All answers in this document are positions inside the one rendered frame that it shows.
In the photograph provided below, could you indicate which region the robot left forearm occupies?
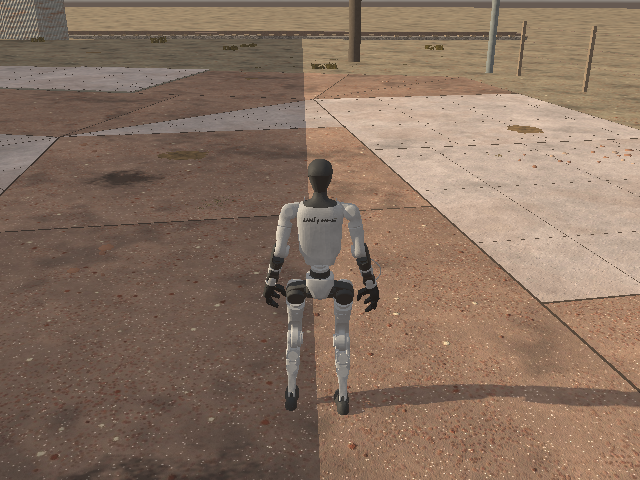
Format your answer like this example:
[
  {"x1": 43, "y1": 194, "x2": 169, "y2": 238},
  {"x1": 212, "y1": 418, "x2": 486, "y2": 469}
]
[{"x1": 265, "y1": 243, "x2": 284, "y2": 286}]

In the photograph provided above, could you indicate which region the right robot shin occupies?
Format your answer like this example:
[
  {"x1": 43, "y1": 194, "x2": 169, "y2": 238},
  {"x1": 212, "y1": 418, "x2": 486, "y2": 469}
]
[{"x1": 335, "y1": 333, "x2": 350, "y2": 401}]

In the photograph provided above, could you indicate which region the right robot upper arm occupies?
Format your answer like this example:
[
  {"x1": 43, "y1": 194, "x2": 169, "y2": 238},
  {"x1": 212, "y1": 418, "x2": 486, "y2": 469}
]
[{"x1": 341, "y1": 202, "x2": 366, "y2": 258}]

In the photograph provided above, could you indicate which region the humanoid robot torso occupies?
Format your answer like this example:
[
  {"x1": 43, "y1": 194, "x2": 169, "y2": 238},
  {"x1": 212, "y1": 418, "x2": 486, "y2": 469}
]
[{"x1": 296, "y1": 197, "x2": 344, "y2": 300}]

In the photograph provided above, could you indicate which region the robot right forearm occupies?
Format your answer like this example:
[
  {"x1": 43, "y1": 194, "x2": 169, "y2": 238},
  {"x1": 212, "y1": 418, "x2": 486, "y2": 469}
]
[{"x1": 356, "y1": 243, "x2": 377, "y2": 289}]

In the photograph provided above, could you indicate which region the left robot hand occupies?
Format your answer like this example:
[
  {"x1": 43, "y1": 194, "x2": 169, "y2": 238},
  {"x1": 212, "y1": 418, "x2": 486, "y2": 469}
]
[{"x1": 263, "y1": 283, "x2": 286, "y2": 308}]

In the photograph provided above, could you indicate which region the left robot upper arm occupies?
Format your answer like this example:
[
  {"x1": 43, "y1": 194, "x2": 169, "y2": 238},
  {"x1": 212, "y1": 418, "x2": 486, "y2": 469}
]
[{"x1": 274, "y1": 202, "x2": 299, "y2": 258}]

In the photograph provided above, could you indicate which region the right robot hand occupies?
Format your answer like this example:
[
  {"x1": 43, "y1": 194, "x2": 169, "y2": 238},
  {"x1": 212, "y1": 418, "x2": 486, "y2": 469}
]
[{"x1": 357, "y1": 285, "x2": 380, "y2": 312}]

